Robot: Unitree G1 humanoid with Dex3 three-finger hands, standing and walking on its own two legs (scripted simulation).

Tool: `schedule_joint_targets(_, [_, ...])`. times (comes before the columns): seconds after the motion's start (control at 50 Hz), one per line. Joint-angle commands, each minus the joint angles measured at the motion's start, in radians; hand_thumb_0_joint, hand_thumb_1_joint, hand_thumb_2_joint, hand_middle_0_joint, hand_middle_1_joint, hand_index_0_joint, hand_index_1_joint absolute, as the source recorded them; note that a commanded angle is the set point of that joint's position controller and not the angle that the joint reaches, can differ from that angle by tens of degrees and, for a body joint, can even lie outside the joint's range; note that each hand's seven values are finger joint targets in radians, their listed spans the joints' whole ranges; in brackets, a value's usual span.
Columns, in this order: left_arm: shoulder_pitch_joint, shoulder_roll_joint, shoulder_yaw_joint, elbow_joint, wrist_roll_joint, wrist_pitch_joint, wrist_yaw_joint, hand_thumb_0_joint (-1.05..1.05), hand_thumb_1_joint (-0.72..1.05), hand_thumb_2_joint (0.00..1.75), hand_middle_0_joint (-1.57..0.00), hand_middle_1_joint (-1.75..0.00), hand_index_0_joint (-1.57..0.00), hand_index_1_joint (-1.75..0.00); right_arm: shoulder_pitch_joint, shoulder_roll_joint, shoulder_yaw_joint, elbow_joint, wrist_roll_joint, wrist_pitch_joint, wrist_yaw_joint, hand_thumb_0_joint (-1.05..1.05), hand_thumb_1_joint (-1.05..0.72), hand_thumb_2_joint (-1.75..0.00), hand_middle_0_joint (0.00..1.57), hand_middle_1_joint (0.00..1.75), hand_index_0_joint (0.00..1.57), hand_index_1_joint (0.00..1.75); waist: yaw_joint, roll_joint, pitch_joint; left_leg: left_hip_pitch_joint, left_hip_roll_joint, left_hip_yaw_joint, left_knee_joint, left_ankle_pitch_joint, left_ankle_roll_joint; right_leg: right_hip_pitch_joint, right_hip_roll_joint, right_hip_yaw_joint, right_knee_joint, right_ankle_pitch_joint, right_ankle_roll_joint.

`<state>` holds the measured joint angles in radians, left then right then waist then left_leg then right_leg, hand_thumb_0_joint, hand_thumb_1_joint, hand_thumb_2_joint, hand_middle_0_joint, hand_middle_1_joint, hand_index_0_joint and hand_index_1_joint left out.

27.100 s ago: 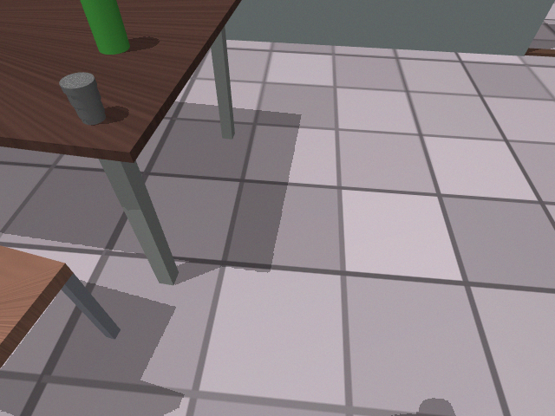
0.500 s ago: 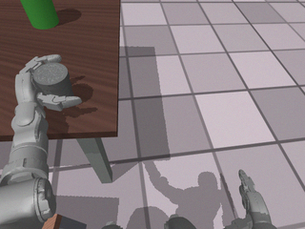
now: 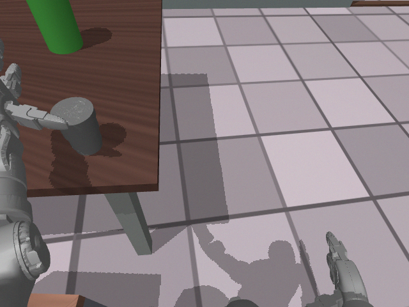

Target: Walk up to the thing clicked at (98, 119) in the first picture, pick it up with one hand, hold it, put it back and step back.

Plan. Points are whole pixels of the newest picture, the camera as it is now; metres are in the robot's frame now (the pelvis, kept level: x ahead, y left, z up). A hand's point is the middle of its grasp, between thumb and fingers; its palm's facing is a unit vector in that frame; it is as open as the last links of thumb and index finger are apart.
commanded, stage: rise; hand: left
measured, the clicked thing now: (81, 129) +0.46 +0.21 +0.08
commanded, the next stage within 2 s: sink last in 0.20 s
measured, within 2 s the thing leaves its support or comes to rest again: neither
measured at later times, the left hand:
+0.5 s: hand out of the picture +0.43 +0.35 +0.18, palm faces +0.40 -0.87 -0.28, open 17.5 cm
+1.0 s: hand out of the picture +0.20 +0.27 +0.19, palm faces +0.45 -0.78 -0.43, open 17.5 cm
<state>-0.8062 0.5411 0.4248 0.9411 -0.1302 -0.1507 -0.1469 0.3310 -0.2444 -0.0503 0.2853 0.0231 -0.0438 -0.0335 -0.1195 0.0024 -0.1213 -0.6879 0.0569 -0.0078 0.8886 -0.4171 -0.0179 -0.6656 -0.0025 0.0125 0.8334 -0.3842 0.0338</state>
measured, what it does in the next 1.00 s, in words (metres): stands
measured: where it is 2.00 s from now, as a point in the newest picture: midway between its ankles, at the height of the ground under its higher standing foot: outside the picture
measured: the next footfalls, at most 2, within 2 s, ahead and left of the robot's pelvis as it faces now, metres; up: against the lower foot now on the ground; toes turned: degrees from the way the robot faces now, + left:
none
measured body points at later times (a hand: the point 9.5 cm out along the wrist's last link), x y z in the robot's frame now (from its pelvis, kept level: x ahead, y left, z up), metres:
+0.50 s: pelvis +0.01 +0.01 +0.02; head +0.05 +0.01 +0.47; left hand +0.40 +0.40 +0.20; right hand +0.16 -0.26 -0.04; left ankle +0.01 +0.13 -0.70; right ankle +0.01 -0.14 -0.70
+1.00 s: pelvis +0.01 -0.01 +0.03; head +0.00 -0.03 +0.48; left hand +0.17 +0.31 +0.22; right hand +0.18 -0.26 -0.04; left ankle +0.01 +0.13 -0.70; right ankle +0.01 -0.14 -0.70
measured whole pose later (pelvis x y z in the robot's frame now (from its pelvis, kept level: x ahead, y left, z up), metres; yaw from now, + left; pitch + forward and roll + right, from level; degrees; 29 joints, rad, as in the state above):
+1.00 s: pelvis +0.01 -0.01 +0.03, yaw +2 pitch +1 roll +0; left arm 0.42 0.38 0.39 -0.34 -0.08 -0.14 0.03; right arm 0.35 -0.22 -0.15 0.43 0.05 -0.07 -0.04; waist 0.07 0.05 -0.05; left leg -0.33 0.03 -0.02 0.66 -0.34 -0.03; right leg -0.31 -0.03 -0.01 0.64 -0.34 0.03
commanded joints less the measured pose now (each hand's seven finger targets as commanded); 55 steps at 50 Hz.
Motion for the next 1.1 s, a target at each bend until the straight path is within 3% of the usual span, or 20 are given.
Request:
schedule_joint_targets(0.0, [-0.507, 0.326, 0.026, -0.153, -0.008, 0.001, -0.062, 0.00, -0.56, 0.03, -0.06, -0.05, -0.08, -0.04, -0.074, -0.136, -0.051, -0.116, 0.013, -0.068, -0.020, 0.00, 0.53, -0.05, 0.05, 0.05, 0.05, 0.05, 0.003, 0.096, -0.372, 0.251, -0.036, 0.020, -0.141, 0.310, 0.026, 0.183, 0.017, -0.027, -0.123, 0.296, -0.040])
schedule_joint_targets(0.02, [-0.539, 0.258, -0.031, -0.133, -0.013, 0.016, -0.089, 0.00, -0.55, 0.02, -0.06, -0.04, -0.07, -0.03, -0.067, -0.095, -0.016, -0.079, 0.016, -0.069, -0.017, 0.00, 0.54, -0.05, 0.05, 0.05, 0.05, 0.05, -0.003, 0.113, -0.347, 0.256, -0.040, 0.024, -0.143, 0.300, 0.028, 0.158, 0.016, -0.025, -0.134, 0.287, -0.040])
schedule_joint_targets(0.04, [-0.509, 0.319, 0.015, -0.092, -0.016, 0.030, -0.100, 0.00, -0.54, 0.03, -0.06, -0.05, -0.07, -0.03, -0.088, -0.113, -0.016, -0.094, 0.017, -0.076, -0.023, 0.00, 0.54, -0.05, 0.05, 0.05, 0.05, 0.05, 0.006, 0.089, -0.345, 0.258, -0.039, 0.024, -0.146, 0.319, 0.029, 0.165, 0.017, -0.028, -0.137, 0.297, -0.039])
schedule_joint_targets(0.08, [-0.514, 0.274, -0.034, -0.024, -0.015, 0.054, -0.127, 0.00, -0.55, 0.01, -0.05, -0.04, -0.08, -0.02, -0.079, -0.103, -0.005, -0.052, 0.020, -0.080, -0.023, 0.00, 0.54, -0.05, 0.05, 0.05, 0.05, 0.05, -0.006, 0.058, -0.302, 0.240, -0.043, 0.024, -0.158, 0.286, 0.034, 0.153, 0.017, -0.026, -0.153, 0.277, -0.036])
schedule_joint_targets(0.1, [-0.527, 0.303, -0.015, -0.044, -0.019, 0.059, -0.139, 0.00, -0.57, 0.09, -0.06, -0.02, -0.03, -0.05, -0.095, -0.138, -0.024, -0.069, 0.020, -0.087, -0.027, 0.00, 0.61, -0.03, 0.05, 0.05, 0.05, 0.05, -0.006, 0.070, -0.314, 0.263, -0.038, 0.019, -0.170, 0.277, 0.030, 0.136, 0.020, -0.031, -0.157, 0.258, -0.041])
schedule_joint_targets(0.12, [-0.576, 0.440, -0.046, -0.156, 0.091, 0.051, -0.080, 0.00, -0.54, 0.06, -0.05, -0.03, -0.05, -0.04, -0.092, -0.175, -0.067, -0.091, 0.013, -0.080, -0.026, 0.00, 0.61, -0.04, 0.05, 0.05, 0.05, 0.05, 0.038, 0.160, -0.369, 0.335, -0.047, 0.025, -0.194, 0.298, 0.009, 0.159, 0.014, -0.041, -0.170, 0.277, -0.040])
schedule_joint_targets(0.14, [-0.506, 0.430, -0.031, 0.016, 0.093, 0.068, -0.054, 0.00, -0.55, 0.05, -0.06, -0.04, -0.06, -0.04, -0.030, -0.189, -0.076, -0.043, 0.010, -0.071, -0.028, 0.00, 0.60, -0.04, 0.05, 0.05, 0.05, 0.05, -0.007, 0.091, -0.295, 0.306, -0.045, 0.025, -0.190, 0.280, 0.013, 0.150, 0.018, -0.045, -0.180, 0.269, -0.034])
schedule_joint_targets(0.18, [-0.520, 0.410, -0.048, -0.062, 0.102, 0.073, -0.038, 0.00, -0.53, 0.04, -0.05, -0.04, -0.06, -0.04, -0.075, -0.213, -0.101, -0.126, 0.017, -0.073, -0.022, 0.00, 0.61, -0.04, 0.05, 0.05, 0.05, 0.05, 0.008, 0.055, -0.333, 0.339, -0.037, 0.016, -0.210, 0.320, 0.009, 0.187, 0.022, -0.054, -0.187, 0.290, -0.036])
schedule_joint_targets(0.32, [-0.397, 0.542, 0.058, -0.136, 0.143, 0.072, 0.022, 0.00, -0.58, 0.06, -0.06, -0.03, -0.04, -0.05, -0.029, -0.155, -0.054, -0.127, 0.026, -0.061, 0.005, 0.00, 0.56, -0.06, 0.05, 0.05, 0.05, 0.05, 0.086, 0.089, -0.378, 0.341, -0.046, 0.031, -0.208, 0.500, 0.008, 0.327, 0.008, -0.049, -0.186, 0.439, -0.034])
schedule_joint_targets(0.36, [-0.326, 0.473, 0.028, -0.163, 0.141, 0.076, 0.025, 0.00, -0.58, 0.06, -0.06, -0.02, -0.03, -0.05, -0.023, -0.101, -0.021, -0.061, 0.028, -0.060, 0.020, 0.00, 0.56, -0.06, 0.05, 0.05, 0.05, 0.05, 0.100, 0.148, -0.328, 0.356, -0.045, 0.035, -0.223, 0.484, 0.005, 0.282, 0.009, -0.050, -0.200, 0.395, -0.039])
schedule_joint_targets(0.4, [-0.295, 0.448, 0.026, -0.278, 0.132, 0.073, 0.035, 0.00, -0.58, 0.06, -0.06, -0.03, -0.04, -0.05, -0.030, -0.134, -0.066, -0.067, 0.028, -0.071, 0.026, 0.00, 0.55, -0.06, 0.05, 0.05, 0.05, 0.05, 0.096, 0.192, -0.371, 0.431, -0.030, 0.023, -0.229, 0.540, -0.008, 0.267, 0.015, -0.061, -0.199, 0.387, -0.045])
schedule_joint_targets(0.48, [-0.095, 0.338, -0.007, -0.487, 0.115, 0.073, 0.060, 0.00, -0.57, 0.05, -0.06, -0.03, -0.04, -0.05, -0.047, -0.115, -0.057, -0.010, 0.026, -0.078, 0.045, 0.00, 0.54, -0.06, 0.05, 0.05, 0.05, 0.05, 0.124, 0.215, -0.340, 0.463, -0.018, 0.010, -0.241, 0.589, -0.016, 0.273, 0.022, -0.078, -0.210, 0.372, -0.051])
schedule_joint_targets(0.5, [-0.057, 0.322, -0.010, -0.570, 0.109, 0.068, 0.072, 0.00, -0.57, 0.05, -0.06, -0.03, -0.04, -0.04, -0.078, -0.155, -0.098, -0.016, 0.026, -0.085, 0.038, 0.00, 0.54, -0.06, 0.05, 0.05, 0.05, 0.05, 0.115, 0.198, -0.328, 0.478, -0.017, 0.011, -0.250, 0.553, -0.015, 0.265, 0.024, -0.081, -0.218, 0.349, -0.049])
schedule_joint_targets(0.54, [0.090, 0.274, -0.008, -0.694, 0.099, 0.066, 0.092, 0.00, -0.57, 0.04, -0.06, -0.03, -0.05, -0.04, -0.054, -0.148, -0.089, 0.006, 0.025, -0.084, 0.033, 0.00, 0.54, -0.06, 0.05, 0.05, 0.05, 0.05, 0.124, 0.178, -0.306, 0.487, -0.018, 0.009, -0.256, 0.548, -0.014, 0.279, 0.024, -0.088, -0.228, 0.349, -0.047])
schedule_joint_targets(0.64, [0.412, 0.240, 0.055, -1.061, 0.070, 0.056, 0.147, 0.00, -0.54, 0.02, -0.05, -0.03, -0.05, -0.03, -0.054, -0.225, -0.190, -0.006, 0.032, -0.081, 0.002, 0.00, 0.55, -0.05, 0.05, 0.05, 0.05, 0.05, 0.128, 0.113, -0.201, 0.468, -0.026, 0.012, -0.301, 0.443, -0.011, 0.325, 0.022, -0.089, -0.247, 0.313, -0.040])
schedule_joint_targets(0.74, [0.703, 0.170, 0.104, -1.280, 0.051, 0.026, 0.183, 0.00, -0.53, 0.02, -0.05, -0.03, -0.05, -0.03, -0.006, -0.118, -0.137, 0.022, 0.032, -0.060, -0.012, 0.00, 0.55, -0.05, 0.05, 0.05, 0.05, 0.05, 0.148, 0.070, -0.066, 0.399, -0.053, 0.041, -0.322, 0.328, 0.007, 0.357, 0.008, -0.070, -0.280, 0.272, -0.029])
schedule_joint_targets(0.76, [0.739, 0.127, 0.079, -1.334, 0.051, 0.017, 0.184, 0.00, -0.54, 0.03, -0.05, -0.04, -0.05, -0.04, -0.013, -0.096, -0.123, 0.017, 0.030, -0.061, -0.011, 0.00, 0.54, -0.06, 0.05, 0.05, 0.05, 0.05, 0.153, 0.074, -0.062, 0.401, -0.052, 0.042, -0.326, 0.328, 0.007, 0.361, 0.007, -0.068, -0.275, 0.270, -0.031])
schedule_joint_targets(0.78, [0.790, 0.114, 0.080, -1.364, 0.048, 0.006, 0.186, 0.00, -0.53, 0.03, -0.05, -0.04, -0.05, -0.04, -0.029, -0.060, -0.092, 0.025, 0.031, -0.060, -0.006, 0.00, 0.55, -0.05, 0.05, 0.05, 0.05, 0.05, 0.164, 0.093, -0.024, 0.379, -0.059, 0.051, -0.331, 0.290, 0.010, 0.359, 0.002, -0.065, -0.286, 0.241, -0.029])
schedule_joint_targets(0.96, [1.194, 0.058, 0.102, -1.530, 0.048, -0.075, 0.189, 0.00, -0.53, 0.03, -0.05, -0.04, -0.05, -0.04, -0.044, -0.113, -0.164, -0.016, 0.020, -0.085, -0.018, 0.00, 0.55, -0.05, 0.05, 0.05, 0.05, 0.05, 0.176, 0.041, 0.040, 0.384, -0.069, 0.052, -0.337, 0.242, 0.020, 0.365, -0.009, -0.063, -0.308, 0.205, -0.024])
schedule_joint_targets(1.08, [1.171, 0.034, 0.100, -1.458, 0.052, -0.120, 0.184, 0.00, -0.53, 0.03, -0.05, -0.04, -0.05, -0.04, -0.041, -0.101, -0.172, 0.022, 0.014, -0.104, -0.026, 0.00, 0.55, -0.05, 0.05, 0.05, 0.05, 0.05, 0.152, -0.023, 0.125, 0.369, -0.075, 0.052, -0.360, 0.128, 0.031, 0.309, -0.020, -0.044, -0.349, 0.085, -0.014])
